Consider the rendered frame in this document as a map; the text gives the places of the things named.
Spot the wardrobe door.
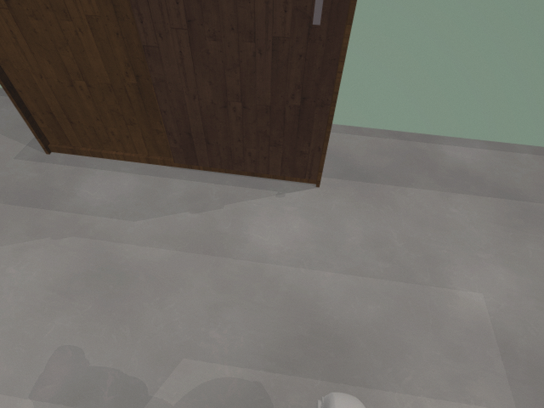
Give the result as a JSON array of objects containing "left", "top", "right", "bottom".
[
  {"left": 0, "top": 0, "right": 173, "bottom": 158},
  {"left": 130, "top": 0, "right": 350, "bottom": 180}
]

